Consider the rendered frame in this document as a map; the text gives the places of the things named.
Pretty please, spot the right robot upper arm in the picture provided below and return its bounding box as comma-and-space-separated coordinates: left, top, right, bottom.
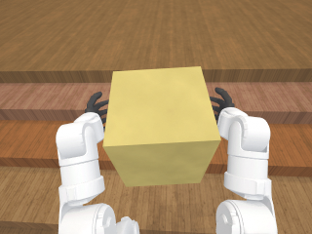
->
215, 199, 278, 234

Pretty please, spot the left robot shin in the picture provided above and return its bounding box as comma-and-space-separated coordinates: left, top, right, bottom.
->
121, 216, 131, 221

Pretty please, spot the right robot forearm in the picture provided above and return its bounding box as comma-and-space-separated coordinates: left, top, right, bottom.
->
217, 107, 278, 232

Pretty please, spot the robot left hand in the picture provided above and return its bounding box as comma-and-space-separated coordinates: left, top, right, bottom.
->
85, 92, 109, 132

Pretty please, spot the carton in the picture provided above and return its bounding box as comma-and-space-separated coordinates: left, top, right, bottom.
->
102, 66, 221, 187

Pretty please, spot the robot left thigh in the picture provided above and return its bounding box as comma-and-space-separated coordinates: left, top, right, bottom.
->
116, 219, 139, 234

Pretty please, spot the robot right hand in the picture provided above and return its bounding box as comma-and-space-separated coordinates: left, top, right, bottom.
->
209, 87, 235, 124

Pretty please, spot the left robot upper arm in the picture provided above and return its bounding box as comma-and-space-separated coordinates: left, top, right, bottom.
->
58, 203, 117, 234

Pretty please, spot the left robot forearm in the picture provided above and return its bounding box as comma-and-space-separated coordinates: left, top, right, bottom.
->
56, 112, 105, 234

